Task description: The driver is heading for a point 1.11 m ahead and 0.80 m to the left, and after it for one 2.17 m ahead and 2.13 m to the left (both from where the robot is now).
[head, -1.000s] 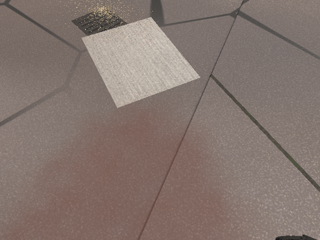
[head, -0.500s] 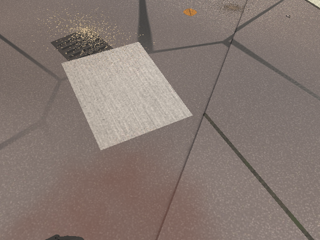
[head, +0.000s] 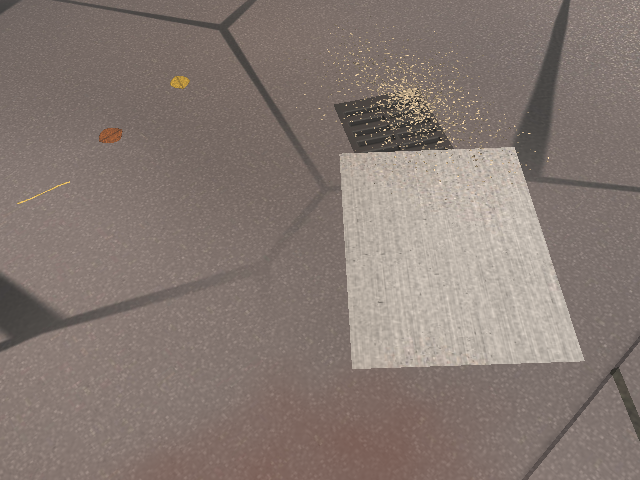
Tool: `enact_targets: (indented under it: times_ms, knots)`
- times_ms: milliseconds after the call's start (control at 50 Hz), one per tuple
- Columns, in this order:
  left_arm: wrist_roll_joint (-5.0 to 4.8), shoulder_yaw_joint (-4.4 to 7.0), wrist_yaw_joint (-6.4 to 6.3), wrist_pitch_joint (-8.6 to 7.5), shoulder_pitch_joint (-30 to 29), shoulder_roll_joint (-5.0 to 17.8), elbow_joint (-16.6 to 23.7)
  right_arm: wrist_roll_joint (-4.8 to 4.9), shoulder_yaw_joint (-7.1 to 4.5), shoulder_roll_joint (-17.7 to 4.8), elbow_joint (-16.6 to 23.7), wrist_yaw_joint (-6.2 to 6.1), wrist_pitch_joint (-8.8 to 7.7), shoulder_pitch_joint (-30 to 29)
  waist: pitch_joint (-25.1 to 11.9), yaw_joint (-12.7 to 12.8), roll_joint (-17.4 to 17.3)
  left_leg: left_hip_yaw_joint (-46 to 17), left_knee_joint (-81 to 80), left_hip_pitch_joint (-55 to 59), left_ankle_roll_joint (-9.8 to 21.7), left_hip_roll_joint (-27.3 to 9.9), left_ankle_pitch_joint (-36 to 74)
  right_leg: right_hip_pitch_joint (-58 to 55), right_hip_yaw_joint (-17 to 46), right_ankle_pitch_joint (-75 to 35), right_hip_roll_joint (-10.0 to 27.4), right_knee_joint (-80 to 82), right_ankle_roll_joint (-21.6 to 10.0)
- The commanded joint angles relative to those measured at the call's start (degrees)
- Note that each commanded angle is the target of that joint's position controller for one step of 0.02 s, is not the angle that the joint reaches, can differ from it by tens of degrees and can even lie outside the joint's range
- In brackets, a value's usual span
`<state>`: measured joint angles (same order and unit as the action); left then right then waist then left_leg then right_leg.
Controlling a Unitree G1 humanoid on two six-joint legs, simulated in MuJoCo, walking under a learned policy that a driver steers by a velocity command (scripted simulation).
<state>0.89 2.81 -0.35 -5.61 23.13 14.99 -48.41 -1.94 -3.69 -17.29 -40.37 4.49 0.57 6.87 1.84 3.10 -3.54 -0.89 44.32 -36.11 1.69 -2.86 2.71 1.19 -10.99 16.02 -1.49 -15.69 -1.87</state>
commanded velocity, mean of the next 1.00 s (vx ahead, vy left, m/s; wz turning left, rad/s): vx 0.50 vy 0.00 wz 0.60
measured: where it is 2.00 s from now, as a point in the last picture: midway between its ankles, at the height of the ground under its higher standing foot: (165, 346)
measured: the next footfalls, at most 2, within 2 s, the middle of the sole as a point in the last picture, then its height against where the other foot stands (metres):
left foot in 0.20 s outside the picture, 0.04 m lower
right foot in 0.70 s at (322, 418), level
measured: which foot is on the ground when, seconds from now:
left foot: up 0.00-0.18, down 0.20-0.70, up 0.72-1.00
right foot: down 0.00-0.18, up 0.20-0.68, down 0.70-1.00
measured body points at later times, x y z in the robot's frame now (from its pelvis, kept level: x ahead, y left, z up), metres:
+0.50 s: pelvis +0.28 +0.08 -0.04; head +0.32 +0.11 +0.41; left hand +0.37 +0.37 -0.15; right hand +0.36 -0.19 -0.16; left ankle +0.20 +0.10 -0.78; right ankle +0.46 -0.04 -0.70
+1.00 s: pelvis +0.54 +0.16 -0.03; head +0.57 +0.17 +0.41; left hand +0.40 +0.40 -0.15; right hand +0.82 +0.03 -0.15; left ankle +0.53 +0.32 -0.71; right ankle +0.58 +0.07 -0.78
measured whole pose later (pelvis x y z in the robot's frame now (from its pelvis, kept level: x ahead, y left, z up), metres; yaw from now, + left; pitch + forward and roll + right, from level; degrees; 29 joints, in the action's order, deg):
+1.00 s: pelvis +0.54 +0.16 -0.03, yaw +37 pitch +0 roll -1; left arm 1.1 2.9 0.2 -4.7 20.3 15.5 -48.7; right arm -2.0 -3.3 -17.7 -43.5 3.2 0.6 10.2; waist 2.4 1.8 -2.9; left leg -2.4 57.3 -36.4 2.1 -2.8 -10.0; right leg 5.5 -9.7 11.6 -0.9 -16.7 -2.5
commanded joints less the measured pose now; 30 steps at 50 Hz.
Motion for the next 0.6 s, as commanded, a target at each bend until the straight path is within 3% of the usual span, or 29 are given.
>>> enact_targets:
  times_ms: [20,80,120,160,180,200,220,240,260,280,300,320,360,420,480,560,600]
  knots:
    - [0.02,1.68,-0.39,-0.80,-1.14,7.32,2.62,-0.13,0.62,-0.92,5.25,0.66,-0.73,-6.00,2.92,-0.49,7.67,1.83,-8.65,2.33,1.46,-0.73,4.61,1.46,4.55,-19.90,14.99,4.80,-4.85]
    - [0.23,2.06,-1.17,0.49,1.83,8.45,0.78,-0.99,0.77,-1.28,6.54,0.66,-0.83,-9.42,4.62,0.84,6.27,4.07,-13.30,1.46,3.39,-0.08,-1.35,-4.84,3.03,-25.95,16.59,1.59,-4.30]
    - [0.34,2.28,-1.65,1.41,2.54,9.84,-0.09,-1.72,0.60,-1.53,6.19,0.09,-0.85,-8.66,3.34,0.49,6.44,6.30,-15.23,4.32,4.98,2.28,-7.15,-8.38,1.11,-38.82,16.83,-4.36,-3.65]
    - [0.58,2.48,-1.73,2.29,2.80,11.52,-0.70,-2.26,-0.28,-2.95,3.93,-1.02,-1.21,-1.77,-1.60,-2.43,6.59,8.09,-16.19,12.77,7.05,6.31,-12.43,-9.77,-0.73,-51.32,16.55,-17.52,-2.93]
    - [0.46,2.36,-1.68,2.67,2.59,11.48,-0.65,-2.42,-1.09,-4.02,0.92,-1.91,-1.80,6.46,-5.90,-5.73,5.49,7.90,-19.03,22.70,8.45,7.80,-10.82,-6.17,-2.08,-48.38,15.66,-29.40,-2.14]
    - [0.84,1.89,-1.51,2.69,1.71,9.78,0.26,-2.64,-2.31,-6.73,-2.33,-2.86,-2.34,15.84,-10.70,-9.91,2.43,2.19,-17.65,38.86,10.57,3.47,-9.05,7.77,-2.71,-31.80,13.97,-46.84,-1.02]
    - [2.19,0.40,-0.87,2.61,3.42,1.56,1.94,-0.80,-2.92,-11.49,-2.36,-3.49,-2.66,16.61,-13.83,-5.75,-7.46,-14.66,-10.05,51.09,11.81,-11.53,11.10,26.11,0.01,21.61,8.38,-65.84,0.31]
    - [0.37,1.23,-0.41,2.45,1.17,6.52,6.60,1.37,-4.23,-15.51,-0.65,-3.53,-1.97,20.04,-24.29,-9.41,-9.12,-38.75,-18.25,63.78,23.44,-18.79,12.25,40.89,8.65,20.63,0.83,-75.09,3.04]
    - [0.25,1.18,-0.54,2.02,-6.84,7.76,7.52,1.52,-3.95,-13.17,-1.72,-4.10,-1.38,19.28,-15.09,-10.15,-1.22,-31.86,-22.55,60.48,21.72,-16.44,10.62,49.45,11.05,13.24,4.58,-74.10,2.78]
    - [0.19,0.72,-0.52,1.52,-8.71,7.57,7.61,2.05,-3.05,-9.95,-1.94,-4.55,-1.43,15.59,-7.66,-8.22,1.14,-24.87,-23.66,51.56,19.28,-14.07,13.59,48.20,10.90,7.30,6.52,-68.51,2.55]
    - [0.87,0.65,-0.45,1.72,-8.47,7.40,6.55,1.68,-2.23,-7.57,-1.99,-4.57,-1.61,12.31,-4.13,-5.15,5.01,-20.86,-24.60,43.41,16.70,-10.93,18.31,43.75,11.12,5.07,7.72,-64.16,2.86]
    - [1.65,0.66,-0.05,2.75,-7.09,7.18,6.38,2.09,-1.82,-6.86,-1.68,-4.79,-1.85,11.08,-2.98,-2.99,5.08,-18.34,-25.68,38.03,15.67,-9.12,21.11,39.89,11.53,5.13,8.36,-60.61,3.46]
    - [2.74,0.30,0.69,4.71,-5.56,5.69,6.10,2.41,-1.50,-6.40,-2.52,-4.45,-2.91,11.54,-3.35,-1.31,3.10,-16.37,-26.89,32.73,14.45,-6.84,25.31,36.26,10.88,6.26,8.44,-58.79,3.96]
    - [2.13,-0.05,1.35,4.97,-11.12,4.67,8.41,2.45,-1.70,-7.22,-4.22,-4.47,-3.88,14.42,-1.20,-1.82,3.01,-13.50,-29.16,29.19,11.98,-2.66,24.40,38.10,10.20,-2.73,7.91,-49.84,4.31]
    - [1.97,-0.68,1.81,4.49,-19.20,3.82,10.68,2.29,-1.62,-6.84,-5.65,-4.58,-3.73,17.31,0.55,-4.52,0.64,-13.05,-29.49,29.12,9.11,-0.04,23.43,37.21,8.80,-11.95,5.56,-36.77,4.62]
    - [0.93,-1.61,1.85,3.62,-27.72,3.35,13.08,1.95,-1.53,-6.74,-7.10,-5.22,-3.32,22.20,0.67,-8.29,-0.12,-16.92,-28.11,35.72,8.36,-1.64,22.57,37.03,9.03,-18.12,2.71,-23.77,3.56]
    - [0.76,-1.62,1.71,3.18,-29.54,4.37,14.09,1.50,-1.64,-7.44,-7.44,-5.70,-3.22,23.01,1.04,-8.42,-0.32,-19.43,-26.73,38.46,8.37,-3.15,23.49,35.25,10.20,-17.04,1.75,-19.80,2.31]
